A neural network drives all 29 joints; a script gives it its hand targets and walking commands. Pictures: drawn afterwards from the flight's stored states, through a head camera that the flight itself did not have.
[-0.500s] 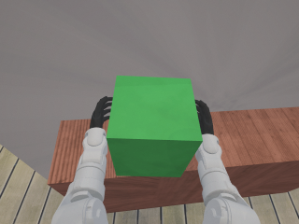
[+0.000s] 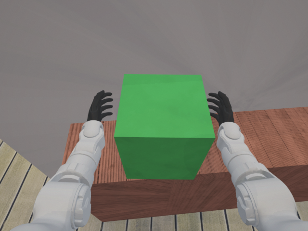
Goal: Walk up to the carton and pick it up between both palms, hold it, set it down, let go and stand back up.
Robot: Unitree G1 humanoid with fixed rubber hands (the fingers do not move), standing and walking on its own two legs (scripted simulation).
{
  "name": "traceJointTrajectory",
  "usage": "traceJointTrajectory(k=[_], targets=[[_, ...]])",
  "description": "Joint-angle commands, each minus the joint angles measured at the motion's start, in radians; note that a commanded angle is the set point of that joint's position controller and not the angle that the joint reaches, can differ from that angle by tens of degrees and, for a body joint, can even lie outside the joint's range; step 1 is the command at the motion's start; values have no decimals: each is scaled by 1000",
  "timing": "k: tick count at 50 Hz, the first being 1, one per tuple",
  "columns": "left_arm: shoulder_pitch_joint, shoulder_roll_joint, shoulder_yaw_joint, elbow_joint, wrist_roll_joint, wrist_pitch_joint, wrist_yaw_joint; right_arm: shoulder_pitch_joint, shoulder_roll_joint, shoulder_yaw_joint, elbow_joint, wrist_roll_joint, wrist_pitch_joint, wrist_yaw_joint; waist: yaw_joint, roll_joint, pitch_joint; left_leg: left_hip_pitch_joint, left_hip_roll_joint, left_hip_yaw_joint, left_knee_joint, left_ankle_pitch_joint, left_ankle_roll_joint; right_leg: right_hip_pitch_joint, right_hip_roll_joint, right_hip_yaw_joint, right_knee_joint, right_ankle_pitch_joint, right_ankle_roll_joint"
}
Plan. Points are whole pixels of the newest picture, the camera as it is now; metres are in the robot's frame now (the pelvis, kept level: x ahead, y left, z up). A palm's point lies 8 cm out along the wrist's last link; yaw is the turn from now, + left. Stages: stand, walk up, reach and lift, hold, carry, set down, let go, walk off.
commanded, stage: set down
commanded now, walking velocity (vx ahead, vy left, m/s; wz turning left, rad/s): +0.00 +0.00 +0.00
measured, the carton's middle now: (161, 130) +0.40 +0.00 +0.01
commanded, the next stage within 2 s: none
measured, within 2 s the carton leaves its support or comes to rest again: neither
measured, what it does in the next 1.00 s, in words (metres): stands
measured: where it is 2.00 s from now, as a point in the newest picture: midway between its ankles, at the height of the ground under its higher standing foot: outside the picture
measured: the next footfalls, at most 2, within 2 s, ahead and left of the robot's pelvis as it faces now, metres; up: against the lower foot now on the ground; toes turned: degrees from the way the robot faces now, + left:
none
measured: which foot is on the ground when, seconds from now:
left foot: down 0.00-1.00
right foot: down 0.00-1.00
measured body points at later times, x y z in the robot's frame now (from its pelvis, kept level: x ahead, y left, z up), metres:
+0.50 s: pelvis -0.03 -0.02 +0.00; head +0.02 -0.01 +0.45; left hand +0.42 +0.17 +0.13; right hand +0.44 -0.21 +0.14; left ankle +0.00 +0.10 -0.73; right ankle -0.01 -0.11 -0.73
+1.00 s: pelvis +0.00 -0.03 +0.01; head +0.00 -0.01 +0.46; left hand +0.42 +0.21 +0.18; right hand +0.44 -0.21 +0.19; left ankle +0.00 +0.10 -0.73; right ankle -0.01 -0.11 -0.73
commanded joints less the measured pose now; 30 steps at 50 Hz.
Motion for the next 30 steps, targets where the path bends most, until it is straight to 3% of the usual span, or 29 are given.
traceJointTrajectory(k=[1,2,3,4,5,7,8,9,10,13,14,15,18,20,21,23,24,27,29,30], targets=[[-441,130,-99,-181,-107,-19,-13,-448,-241,26,-140,116,-8,35,-63,-32,-594,520,0,-80,73,592,-98,43,40,-6,-11,397,27],[-454,145,-96,-173,-113,-2,-24,-473,-245,51,-120,138,15,41,-52,-51,-532,494,-7,-74,67,554,-90,29,36,-8,-18,369,27],[-471,164,-116,-191,-130,10,-29,-470,-265,62,-136,163,29,49,-65,-36,-528,498,-23,-80,47,508,-83,33,29,-4,-27,352,29],[-470,183,-112,-183,-142,26,-34,-487,-280,55,-112,174,50,57,-32,-35,-512,447,-11,-93,48,448,-67,41,25,12,-16,317,23],[-506,221,-125,-184,-171,39,-35,-497,-288,70,-150,203,69,66,-35,-63,-513,422,-30,-90,37,390,-55,24,27,3,-19,271,27],[-569,206,-172,-182,-202,59,-33,-558,-282,65,-155,229,107,80,-45,-45,-492,374,-18,-90,16,290,-49,-18,18,3,-21,172,21],[-585,225,-170,-220,-226,67,-28,-592,-297,85,-205,228,114,92,-45,-52,-562,385,-16,-91,30,300,-55,-16,9,7,-14,172,21],[-622,234,-182,-239,-231,83,-24,-608,-286,79,-214,250,131,100,-19,-36,-584,378,-17,-90,24,293,-47,-11,14,11,-9,179,25],[-631,255,-189,-284,-258,93,-18,-636,-312,89,-267,264,138,105,-38,-31,-624,376,-25,-86,22,310,-37,12,9,9,-4,220,27],[-617,253,-176,-260,-260,143,-28,-632,-313,96,-230,275,181,114,-20,-55,-626,344,-22,-95,29,297,-26,33,7,14,18,261,41],[-624,279,-148,-328,-242,161,-27,-641,-316,106,-307,302,188,109,-18,-49,-638,352,-29,-91,10,300,-21,80,10,17,6,286,50],[-637,262,-163,-301,-240,187,-31,-659,-318,97,-252,285,207,101,-17,-33,-609,337,-38,-79,-1,291,-29,98,5,27,4,302,52],[-635,308,-122,-356,-205,268,-34,-650,-341,93,-260,295,261,89,8,-37,-604,361,-30,-88,-39,264,-21,142,-2,43,-16,295,58],[-658,320,-103,-386,-201,329,-31,-656,-356,58,-278,264,310,74,-31,-26,-586,376,-34,-87,-51,243,-18,146,-5,37,-41,261,53],[-658,323,-83,-403,-192,355,-26,-638,-344,32,-321,253,331,66,-12,-25,-586,410,-35,-85,-70,227,-25,140,8,34,-49,230,60],[-691,336,-67,-430,-184,406,-35,-674,-355,1,-341,202,373,52,-49,-54,-564,406,-36,-85,-95,236,-27,195,5,20,-77,230,68],[-633,334,-56,-419,-179,422,-44,-647,-339,0,-331,185,386,51,-24,-67,-553,400,-38,-86,-108,207,-14,200,5,27,-80,211,69],[-688,341,-56,-419,-196,453,-41,-699,-317,-69,-396,122,430,31,-43,-90,-512,380,-43,-79,-141,137,-14,225,-13,36,-107,145,69],[-685,335,-71,-464,-212,455,-37,-693,-300,-61,-447,121,443,26,-56,-84,-545,404,-48,-87,-136,193,-20,270,-12,38,-108,218,71],[-637,326,-84,-418,-205,464,-43,-662,-315,-74,-381,103,450,23,-72,-78,-528,399,-48,-93,-131,199,-24,269,-8,26,-96,225,62]])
